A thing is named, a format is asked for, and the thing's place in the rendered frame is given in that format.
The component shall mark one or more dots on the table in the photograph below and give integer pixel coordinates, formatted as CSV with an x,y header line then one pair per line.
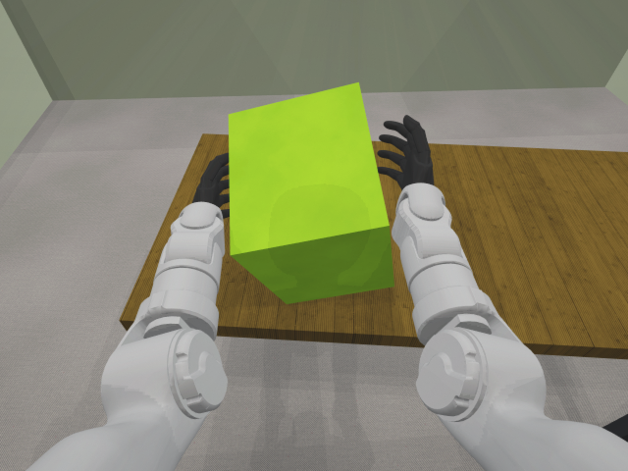
x,y
545,232

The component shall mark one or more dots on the carton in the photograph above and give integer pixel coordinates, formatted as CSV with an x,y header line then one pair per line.
x,y
307,212

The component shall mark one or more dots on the left robot upper arm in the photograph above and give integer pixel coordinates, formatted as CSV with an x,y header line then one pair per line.
x,y
156,393

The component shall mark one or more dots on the robot left forearm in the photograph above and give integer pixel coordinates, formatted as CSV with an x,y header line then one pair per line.
x,y
187,279

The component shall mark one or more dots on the robot left hand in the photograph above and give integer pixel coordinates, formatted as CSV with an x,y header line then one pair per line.
x,y
211,185

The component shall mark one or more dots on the right robot upper arm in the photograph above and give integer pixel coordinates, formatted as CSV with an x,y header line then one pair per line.
x,y
490,394

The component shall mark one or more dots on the robot right forearm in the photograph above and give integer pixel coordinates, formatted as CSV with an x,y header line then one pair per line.
x,y
438,275

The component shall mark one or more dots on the robot right hand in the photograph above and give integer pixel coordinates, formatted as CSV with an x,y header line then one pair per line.
x,y
416,164

